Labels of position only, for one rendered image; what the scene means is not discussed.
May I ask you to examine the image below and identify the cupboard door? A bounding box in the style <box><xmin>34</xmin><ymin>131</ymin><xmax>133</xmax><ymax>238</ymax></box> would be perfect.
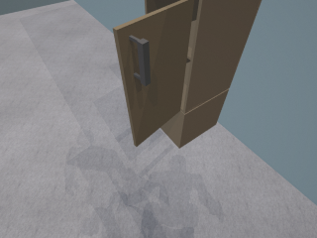
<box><xmin>112</xmin><ymin>0</ymin><xmax>194</xmax><ymax>147</ymax></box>

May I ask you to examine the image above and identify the handle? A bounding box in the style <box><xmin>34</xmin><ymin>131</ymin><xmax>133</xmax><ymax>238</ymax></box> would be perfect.
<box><xmin>129</xmin><ymin>35</ymin><xmax>151</xmax><ymax>86</ymax></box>

